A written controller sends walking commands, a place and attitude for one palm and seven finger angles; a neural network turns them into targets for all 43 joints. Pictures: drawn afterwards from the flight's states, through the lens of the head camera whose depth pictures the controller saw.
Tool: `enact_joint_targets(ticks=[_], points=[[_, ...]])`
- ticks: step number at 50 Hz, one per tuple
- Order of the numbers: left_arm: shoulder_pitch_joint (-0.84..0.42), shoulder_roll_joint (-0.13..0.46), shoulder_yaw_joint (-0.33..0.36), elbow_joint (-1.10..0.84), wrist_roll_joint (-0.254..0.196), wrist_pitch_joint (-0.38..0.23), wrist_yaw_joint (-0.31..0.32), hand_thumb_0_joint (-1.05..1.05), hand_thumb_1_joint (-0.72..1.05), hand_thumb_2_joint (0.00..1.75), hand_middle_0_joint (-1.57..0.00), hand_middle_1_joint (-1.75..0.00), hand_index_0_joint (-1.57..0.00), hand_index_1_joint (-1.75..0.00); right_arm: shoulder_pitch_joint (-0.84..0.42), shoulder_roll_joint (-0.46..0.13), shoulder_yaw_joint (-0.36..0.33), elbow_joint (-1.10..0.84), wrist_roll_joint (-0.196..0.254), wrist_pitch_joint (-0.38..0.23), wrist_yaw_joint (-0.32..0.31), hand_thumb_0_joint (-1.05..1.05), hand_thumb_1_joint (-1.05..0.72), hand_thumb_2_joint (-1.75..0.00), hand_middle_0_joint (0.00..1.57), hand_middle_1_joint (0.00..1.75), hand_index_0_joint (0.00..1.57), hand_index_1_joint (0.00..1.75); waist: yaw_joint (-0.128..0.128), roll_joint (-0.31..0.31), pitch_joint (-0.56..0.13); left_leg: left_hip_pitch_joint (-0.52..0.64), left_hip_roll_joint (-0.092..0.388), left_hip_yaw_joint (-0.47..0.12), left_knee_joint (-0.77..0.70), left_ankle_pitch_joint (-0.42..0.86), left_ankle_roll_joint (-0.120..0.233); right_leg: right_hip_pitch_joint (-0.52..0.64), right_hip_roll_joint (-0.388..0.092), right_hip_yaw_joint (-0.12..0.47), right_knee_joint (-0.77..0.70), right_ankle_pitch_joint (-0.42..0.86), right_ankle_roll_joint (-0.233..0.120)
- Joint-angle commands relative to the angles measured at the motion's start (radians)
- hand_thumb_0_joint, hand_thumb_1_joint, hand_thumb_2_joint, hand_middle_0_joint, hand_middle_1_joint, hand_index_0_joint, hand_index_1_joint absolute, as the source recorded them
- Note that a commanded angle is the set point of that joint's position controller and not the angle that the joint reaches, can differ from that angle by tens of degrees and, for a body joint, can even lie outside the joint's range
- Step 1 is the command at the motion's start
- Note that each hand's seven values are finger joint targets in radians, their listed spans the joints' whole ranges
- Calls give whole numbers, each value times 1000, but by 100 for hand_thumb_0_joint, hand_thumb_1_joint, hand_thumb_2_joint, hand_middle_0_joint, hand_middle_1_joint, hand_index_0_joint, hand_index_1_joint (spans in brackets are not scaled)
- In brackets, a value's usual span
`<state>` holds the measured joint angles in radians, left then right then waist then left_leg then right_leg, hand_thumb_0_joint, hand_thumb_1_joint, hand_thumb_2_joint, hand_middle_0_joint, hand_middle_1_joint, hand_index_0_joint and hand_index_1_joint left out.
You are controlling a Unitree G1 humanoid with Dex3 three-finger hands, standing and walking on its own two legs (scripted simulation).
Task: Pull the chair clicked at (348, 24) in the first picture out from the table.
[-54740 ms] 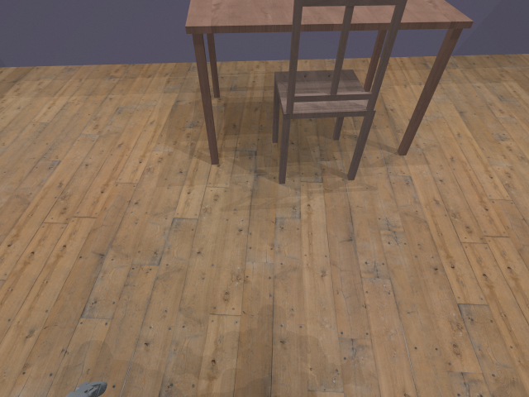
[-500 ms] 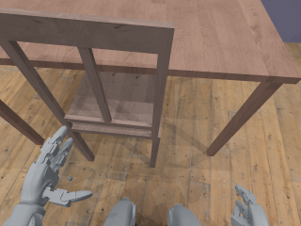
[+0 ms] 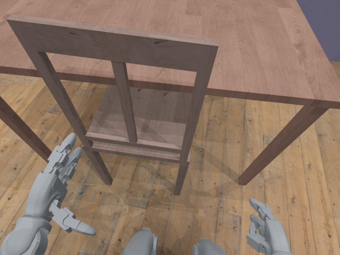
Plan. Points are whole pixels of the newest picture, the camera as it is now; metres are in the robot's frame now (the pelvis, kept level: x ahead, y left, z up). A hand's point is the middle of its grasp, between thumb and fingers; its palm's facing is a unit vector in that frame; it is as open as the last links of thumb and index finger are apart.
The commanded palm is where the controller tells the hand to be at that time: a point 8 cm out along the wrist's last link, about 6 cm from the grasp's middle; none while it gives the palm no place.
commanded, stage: raise the hand toward the chair's back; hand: left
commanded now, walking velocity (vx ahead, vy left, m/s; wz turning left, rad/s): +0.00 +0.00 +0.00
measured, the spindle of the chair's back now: (127, 109) +0.48 +0.16 +0.01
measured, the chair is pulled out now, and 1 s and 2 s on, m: -0.09 -0.09 -0.09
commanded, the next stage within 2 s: aim the fingers beside a spindle in 0.56 s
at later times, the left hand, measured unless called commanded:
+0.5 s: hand (86, 188) +0.24 +0.19 +0.05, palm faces -0.05 -1.00 -0.07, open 16.9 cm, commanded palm +0.22 +0.25 +0.05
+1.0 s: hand (100, 180) +0.26 +0.17 +0.04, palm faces -0.06 -1.00 -0.06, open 16.9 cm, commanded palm +0.25 +0.23 +0.04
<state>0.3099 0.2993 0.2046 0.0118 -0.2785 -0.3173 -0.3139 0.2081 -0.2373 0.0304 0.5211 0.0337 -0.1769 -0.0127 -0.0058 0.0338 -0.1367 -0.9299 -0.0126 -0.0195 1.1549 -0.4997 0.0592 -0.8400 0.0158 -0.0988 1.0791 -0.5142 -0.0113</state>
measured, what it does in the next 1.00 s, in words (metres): stands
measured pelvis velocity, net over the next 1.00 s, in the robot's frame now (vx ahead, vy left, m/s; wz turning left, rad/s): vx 0.00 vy -0.02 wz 0.00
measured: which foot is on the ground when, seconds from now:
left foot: down 0.00-1.00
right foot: down 0.00-1.00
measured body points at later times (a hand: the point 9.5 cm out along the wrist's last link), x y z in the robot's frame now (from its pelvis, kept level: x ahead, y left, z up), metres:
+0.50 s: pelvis +0.00 -0.01 +0.01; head +0.07 +0.00 +0.45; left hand +0.24 +0.25 +0.05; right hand +0.17 -0.26 -0.07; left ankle +0.03 +0.08 -0.65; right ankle +0.01 -0.12 -0.65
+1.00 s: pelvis +0.00 -0.02 +0.00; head +0.08 -0.02 +0.44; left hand +0.26 +0.23 +0.04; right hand +0.17 -0.28 -0.08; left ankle +0.03 +0.08 -0.65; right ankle +0.01 -0.12 -0.65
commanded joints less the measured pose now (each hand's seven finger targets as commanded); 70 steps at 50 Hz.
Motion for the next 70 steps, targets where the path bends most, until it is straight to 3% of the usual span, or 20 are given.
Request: enact_joint_targets(ticks=[1,3,4,5,10,14,16,18,29,33,37,43,47,48,56,61,63,65,68,70], points=[[-82,147,90,-205,-20,-69,-4,0,-50,30,-6,-8,-6,-8,-14,-170,-72,-134,6,-59,-18,0,-90,-90,20,30,20,30,-19,70,-228,295,26,-101,-226,263,-50,43,28,13,-144,138,-17],[-80,171,116,-185,-20,-70,1,0,-50,30,-6,-8,-6,-8,-14,-173,-74,-125,5,-62,-20,0,-90,-90,20,30,20,30,-18,49,-232,291,26,-97,-224,269,-46,50,30,14,-151,141,-16],[-71,145,95,-184,-20,-73,0,0,-50,30,-6,-8,-6,-8,-11,-171,-74,-127,6,-65,-19,0,-90,-90,20,30,20,30,-20,48,-227,294,26,-97,-230,266,-47,49,29,11,-153,136,-16],[-69,143,90,-183,-21,-73,-1,0,-50,30,-6,-8,-6,-8,-14,-171,-74,-126,7,-68,-18,0,-90,-90,20,30,20,30,-18,73,-224,297,26,-96,-232,258,-48,47,27,14,-156,131,-16],[-47,149,99,-189,-21,-86,9,0,-50,30,-6,-8,-6,-8,-7,-170,-81,-119,6,-77,-12,0,-90,-90,20,30,20,30,-13,77,-243,303,25,-88,-229,308,-50,68,25,12,-157,160,-17],[-49,151,107,-173,-21,-104,17,0,-50,30,-6,-8,-6,-8,-4,-171,-84,-110,4,-80,-10,0,-90,-90,20,30,20,30,-21,37,-240,282,23,-79,-217,314,-43,75,25,15,-158,175,-15],[-60,145,96,-174,-22,-112,15,0,-50,30,-6,-8,-6,-8,-9,-171,-83,-110,6,-82,-8,0,-90,-90,20,30,20,30,-21,69,-226,279,23,-78,-221,284,-45,62,23,17,-160,152,-16],[-51,164,112,-161,-14,-114,19,0,-50,30,-6,-8,-6,-8,-10,-173,-85,-107,6,-82,-9,0,-90,-90,20,30,20,30,-19,60,-231,278,23,-75,-219,283,-41,68,24,22,-163,151,-16],[-63,142,97,-134,-23,-115,5,0,-50,30,-6,-8,-6,-8,-13,-165,-81,-105,12,-82,-13,0,-90,-90,20,30,20,30,-28,32,-216,248,16,-54,-205,262,-29,90,19,39,-181,167,-12],[-74,157,108,-133,-26,-117,-3,0,-50,30,-6,-8,-6,-8,-15,-164,-81,-101,12,-84,-17,0,-90,-90,20,30,20,30,-29,28,-227,238,13,-47,-190,260,-25,105,17,53,-186,178,-10],[-141,128,74,-110,-25,-126,-10,0,-50,30,-6,-8,-6,-8,-17,-166,-78,-97,12,-90,-18,0,-90,-90,20,30,20,30,-38,38,-216,224,12,-48,-184,232,-26,79,12,58,-181,152,-9],[-180,170,118,-60,-17,-133,-6,0,-50,30,-6,-8,-6,-8,-10,-169,-82,-86,11,-88,-20,0,-90,-90,20,30,20,30,-32,23,-243,201,11,-34,-159,250,-22,99,8,81,-178,181,-7],[-195,130,74,-68,-18,-136,-4,0,-50,30,-6,-8,-6,-8,-9,-166,-80,-94,9,-89,-13,0,-90,-90,20,30,20,30,-30,37,-270,211,10,-34,-160,265,-23,103,4,78,-167,202,-7],[-183,148,94,-50,-13,-134,2,0,-50,30,-6,-8,-6,-8,-7,-168,-83,-91,9,-86,-13,0,-90,-90,20,30,20,30,-29,21,-270,211,13,-37,-159,277,-22,103,8,75,-163,213,-8],[-237,126,72,-17,0,-140,29,0,-50,30,-6,-8,-6,-8,-3,-171,-82,-91,5,-73,-5,0,-90,-90,20,30,20,30,-35,5,-260,170,12,-31,-145,250,-23,79,4,80,-148,196,-6],[-265,104,45,-23,6,-157,32,0,-50,30,-6,-8,-6,-8,-1,-171,-83,-94,2,-67,0,0,-90,-90,20,30,20,30,-35,21,-294,177,11,-29,-132,267,-23,70,4,79,-127,214,-8],[-260,126,67,-4,12,-159,37,0,-50,30,-6,-8,-6,-8,3,-175,-85,-89,1,-62,0,0,-90,-90,20,30,20,30,-31,12,-300,175,14,-32,-127,274,-22,66,7,78,-121,219,-9],[-300,96,32,-7,13,-157,37,0,-50,30,-6,-8,-6,-8,3,-174,-82,-89,1,-58,2,0,-90,-90,20,30,20,30,-44,9,-302,177,15,-33,-122,272,-22,52,5,74,-114,219,-8],[-291,107,45,15,20,-153,44,0,-50,30,-6,-8,-6,-8,5,-177,-83,-91,-1,-51,3,0,-90,-90,20,30,20,30,-34,12,-303,169,14,-36,-119,278,-24,47,7,71,-103,220,-12],[-349,83,16,26,25,-153,48,0,-50,30,-6,-8,-6,-8,3,-175,-81,-90,-2,-45,3,0,-90,-90,20,30,20,30,-46,3,-289,156,15,-38,-116,252,-24,28,5,72,-103,198,-10]])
